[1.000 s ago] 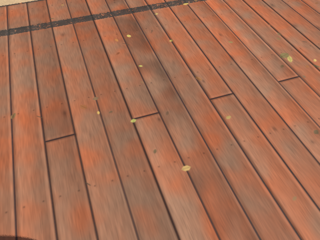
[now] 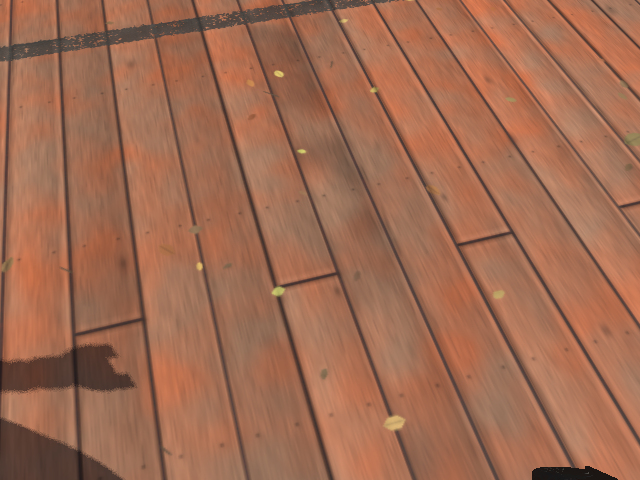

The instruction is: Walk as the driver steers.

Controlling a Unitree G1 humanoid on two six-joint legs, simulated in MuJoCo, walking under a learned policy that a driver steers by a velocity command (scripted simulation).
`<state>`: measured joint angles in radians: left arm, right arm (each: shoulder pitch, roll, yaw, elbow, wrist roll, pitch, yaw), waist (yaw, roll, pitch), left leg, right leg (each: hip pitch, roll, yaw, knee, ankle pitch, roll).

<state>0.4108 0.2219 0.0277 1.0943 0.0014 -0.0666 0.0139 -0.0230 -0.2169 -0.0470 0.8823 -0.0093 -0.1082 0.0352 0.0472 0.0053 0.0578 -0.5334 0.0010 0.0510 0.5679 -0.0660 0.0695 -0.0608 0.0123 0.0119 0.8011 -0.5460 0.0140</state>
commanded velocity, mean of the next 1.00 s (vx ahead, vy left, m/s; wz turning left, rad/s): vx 0.23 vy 0.00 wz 0.00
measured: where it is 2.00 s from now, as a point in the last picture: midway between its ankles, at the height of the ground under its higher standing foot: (317, 299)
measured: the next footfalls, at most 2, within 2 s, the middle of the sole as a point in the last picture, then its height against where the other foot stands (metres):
right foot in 0.32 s outside the picture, level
right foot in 1.16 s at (403, 417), level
